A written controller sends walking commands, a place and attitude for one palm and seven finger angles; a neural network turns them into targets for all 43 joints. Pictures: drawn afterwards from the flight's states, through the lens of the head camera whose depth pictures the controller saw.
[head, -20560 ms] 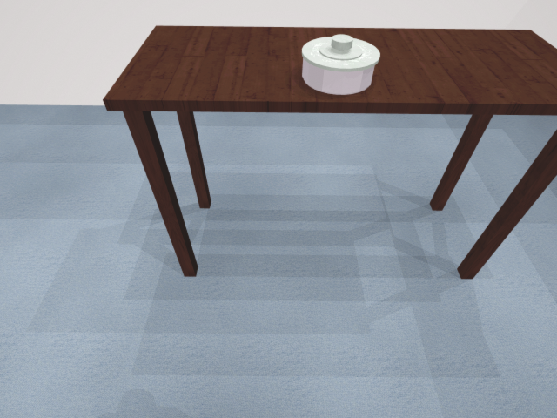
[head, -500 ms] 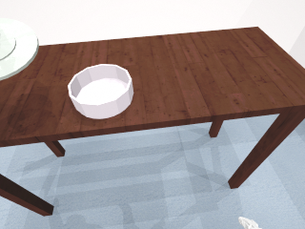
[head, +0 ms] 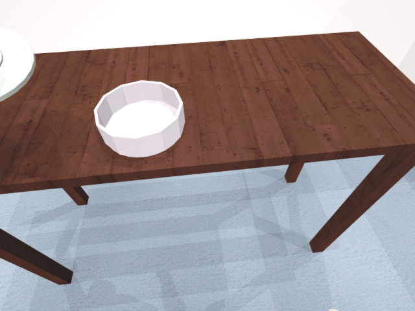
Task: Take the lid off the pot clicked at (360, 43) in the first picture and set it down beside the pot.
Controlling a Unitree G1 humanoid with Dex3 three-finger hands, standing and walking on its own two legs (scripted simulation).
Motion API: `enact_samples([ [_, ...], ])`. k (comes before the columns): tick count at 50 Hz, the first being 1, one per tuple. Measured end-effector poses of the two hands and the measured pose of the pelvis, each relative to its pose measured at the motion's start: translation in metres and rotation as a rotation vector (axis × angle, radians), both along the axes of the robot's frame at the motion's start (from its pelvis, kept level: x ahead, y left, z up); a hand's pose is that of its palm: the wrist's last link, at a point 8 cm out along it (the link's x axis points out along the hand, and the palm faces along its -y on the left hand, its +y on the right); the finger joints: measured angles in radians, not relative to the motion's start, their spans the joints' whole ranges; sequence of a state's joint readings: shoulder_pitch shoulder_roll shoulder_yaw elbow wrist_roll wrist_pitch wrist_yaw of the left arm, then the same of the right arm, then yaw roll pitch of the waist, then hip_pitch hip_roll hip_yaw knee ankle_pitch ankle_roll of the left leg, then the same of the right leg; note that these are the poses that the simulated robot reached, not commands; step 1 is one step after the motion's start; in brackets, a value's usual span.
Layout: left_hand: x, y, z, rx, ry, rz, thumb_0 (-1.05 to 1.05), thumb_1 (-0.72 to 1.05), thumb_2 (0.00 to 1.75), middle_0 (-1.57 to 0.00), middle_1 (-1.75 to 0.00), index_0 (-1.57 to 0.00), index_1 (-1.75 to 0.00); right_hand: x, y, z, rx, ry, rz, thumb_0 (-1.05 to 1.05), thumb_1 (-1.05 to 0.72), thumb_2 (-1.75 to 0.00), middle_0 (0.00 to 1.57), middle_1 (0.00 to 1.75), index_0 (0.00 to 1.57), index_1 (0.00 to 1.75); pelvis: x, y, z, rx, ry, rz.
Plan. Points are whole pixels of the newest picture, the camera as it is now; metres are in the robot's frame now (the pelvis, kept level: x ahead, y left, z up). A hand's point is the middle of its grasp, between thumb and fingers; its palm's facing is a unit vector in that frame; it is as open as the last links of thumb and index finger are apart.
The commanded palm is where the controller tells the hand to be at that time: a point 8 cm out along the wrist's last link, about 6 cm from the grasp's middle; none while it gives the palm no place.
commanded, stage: lower the lid onto the table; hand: left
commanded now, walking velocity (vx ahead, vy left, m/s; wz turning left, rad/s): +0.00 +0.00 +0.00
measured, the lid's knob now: out of the picture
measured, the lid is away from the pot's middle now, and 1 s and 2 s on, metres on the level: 0.24 0.23 0.22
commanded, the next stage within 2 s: none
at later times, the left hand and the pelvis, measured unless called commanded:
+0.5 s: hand out of the picture +0.44 +0.36 +0.27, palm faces -0.20 -0.20 -0.96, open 8.4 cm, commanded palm +0.43 +0.36 +0.34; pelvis +0.01 +0.00 +0.00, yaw -1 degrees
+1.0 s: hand out of the picture +0.45 +0.36 +0.23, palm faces -0.26 -0.24 -0.94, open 8.4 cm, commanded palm +0.44 +0.37 +0.30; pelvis +0.01 +0.00 +0.00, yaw -1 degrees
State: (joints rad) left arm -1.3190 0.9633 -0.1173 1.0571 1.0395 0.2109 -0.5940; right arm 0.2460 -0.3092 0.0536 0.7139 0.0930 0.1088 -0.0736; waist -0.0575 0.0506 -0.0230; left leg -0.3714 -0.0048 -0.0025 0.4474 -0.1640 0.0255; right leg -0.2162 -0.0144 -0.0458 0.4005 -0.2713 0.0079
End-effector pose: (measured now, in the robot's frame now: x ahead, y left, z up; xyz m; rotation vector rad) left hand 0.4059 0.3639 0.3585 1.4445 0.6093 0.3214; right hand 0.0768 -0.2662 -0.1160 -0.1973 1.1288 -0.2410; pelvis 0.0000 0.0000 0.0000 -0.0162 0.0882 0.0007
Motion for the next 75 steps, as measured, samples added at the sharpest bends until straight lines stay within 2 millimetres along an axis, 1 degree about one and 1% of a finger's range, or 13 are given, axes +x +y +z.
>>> enact_samples([
  [3,0.004,-0.002,0.000,-0.031,-0.012,-0.004,-0.03,0.16,0.84,-0.68,-0.98,-0.58,-0.91,-0.003,0.000,-0.001,0.004,0.008,-0.008,0.01,-0.90,-0.90,0.20,0.30,0.20,0.30,0.000,0.001,0.000,0.000,0.001,-0.002],
  [7,0.010,-0.001,-0.006,-0.077,0.009,0.029,-0.03,0.16,0.84,-0.67,-0.98,-0.58,-0.91,-0.007,0.000,-0.002,0.013,0.013,-0.024,0.01,-0.90,-0.90,0.20,0.30,0.20,0.30,0.001,0.003,0.000,0.001,0.006,-0.008],
  [12,0.017,-0.002,-0.016,-0.087,0.033,0.037,-0.03,0.16,0.84,-0.68,-0.98,-0.58,-0.91,-0.011,0.000,-0.002,0.011,0.024,-0.028,0.01,-0.90,-0.90,0.20,0.30,0.20,0.30,0.002,0.004,0.000,0.002,0.013,-0.010],
  [17,0.023,-0.004,-0.020,-0.090,0.024,0.023,-0.03,0.16,0.84,-0.68,-0.98,-0.58,-0.91,-0.014,0.000,0.000,0.007,0.024,-0.037,0.01,-0.90,-0.90,0.20,0.30,0.20,0.30,0.005,0.004,0.000,0.003,0.021,-0.013],
  [21,0.026,-0.007,-0.024,-0.081,0.023,0.013,-0.03,0.16,0.84,-0.67,-0.98,-0.58,-0.91,-0.013,-0.001,0.001,0.005,0.020,-0.037,0.01,-0.90,-0.90,0.20,0.30,0.20,0.30,0.006,0.005,-0.001,0.003,0.022,-0.011],
  [28,0.031,-0.011,-0.040,-0.079,0.067,0.001,-0.03,0.16,0.84,-0.67,-0.98,-0.57,-0.91,-0.009,-0.001,0.000,0.003,0.019,-0.032,0.01,-0.90,-0.90,0.20,0.30,0.20,0.30,0.006,0.004,-0.001,0.002,0.025,-0.009],
  [33,0.035,-0.015,-0.046,-0.087,0.070,-0.020,-0.03,0.16,0.84,-0.67,-0.98,-0.58,-0.91,-0.006,-0.002,0.000,0.000,0.011,-0.032,0.01,-0.90,-0.90,0.20,0.30,0.20,0.30,0.007,0.003,-0.001,0.003,0.029,-0.008],
  [38,0.038,-0.013,-0.055,-0.107,0.092,-0.015,-0.03,0.17,0.84,-0.67,-0.98,-0.57,-0.91,-0.005,-0.004,0.001,-0.001,0.010,-0.045,0.01,-0.90,-0.90,0.20,0.30,0.20,0.30,0.009,0.001,-0.002,0.003,0.031,-0.014],
  [46,0.040,-0.004,-0.066,-0.123,0.106,-0.009,-0.03,0.17,0.84,-0.67,-0.98,-0.57,-0.91,-0.009,-0.009,0.000,-0.011,0.034,-0.061,0.01,-0.90,-0.90,0.20,0.30,0.20,0.30,0.013,0.000,-0.003,0.003,0.039,-0.019],
  [57,0.036,0.008,-0.086,-0.119,0.140,-0.004,-0.03,0.17,0.84,-0.67,-0.98,-0.57,-0.91,-0.011,-0.010,0.000,-0.017,0.060,-0.067,0.01,-0.90,-0.90,0.20,0.30,0.20,0.30,0.013,0.001,-0.004,-0.003,0.046,-0.015],
  [68,0.035,0.000,-0.098,-0.116,0.154,-0.063,-0.03,0.17,0.83,-0.67,-0.98,-0.57,-0.91,-0.007,-0.003,0.001,-0.016,0.030,-0.057,0.01,-0.90,-0.90,0.20,0.30,0.20,0.30,0.007,0.005,-0.005,-0.007,0.044,-0.010],
  [75,0.036,-0.004,-0.109,-0.129,0.187,-0.082,-0.03,0.17,0.84,-0.67,-0.98,-0.57,-0.91,-0.015,0.000,-0.001,-0.018,0.036,-0.063,0.01,-0.90,-0.90,0.20,0.30,0.20,0.30,0.002,0.006,-0.006,-0.009,0.044,-0.012],
])
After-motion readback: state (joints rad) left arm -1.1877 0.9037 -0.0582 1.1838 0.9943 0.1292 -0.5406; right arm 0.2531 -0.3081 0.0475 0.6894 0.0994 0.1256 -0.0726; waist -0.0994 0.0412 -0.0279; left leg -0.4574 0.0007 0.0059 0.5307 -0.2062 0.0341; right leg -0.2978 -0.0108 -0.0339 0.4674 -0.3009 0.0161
